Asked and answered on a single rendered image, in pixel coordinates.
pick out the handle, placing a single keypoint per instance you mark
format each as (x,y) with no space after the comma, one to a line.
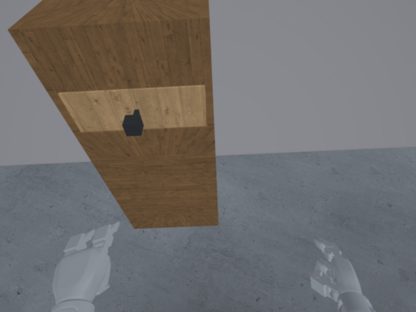
(132,124)

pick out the right robot hand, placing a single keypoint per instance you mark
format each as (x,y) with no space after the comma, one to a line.
(340,275)

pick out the right robot forearm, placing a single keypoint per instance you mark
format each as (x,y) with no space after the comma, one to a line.
(353,302)

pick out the cabinet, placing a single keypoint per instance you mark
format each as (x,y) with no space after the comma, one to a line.
(166,177)

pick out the left robot hand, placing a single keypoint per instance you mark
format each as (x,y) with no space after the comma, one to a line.
(84,272)

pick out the left robot forearm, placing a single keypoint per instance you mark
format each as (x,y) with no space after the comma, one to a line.
(73,305)

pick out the drawer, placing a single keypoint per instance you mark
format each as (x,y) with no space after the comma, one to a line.
(159,107)

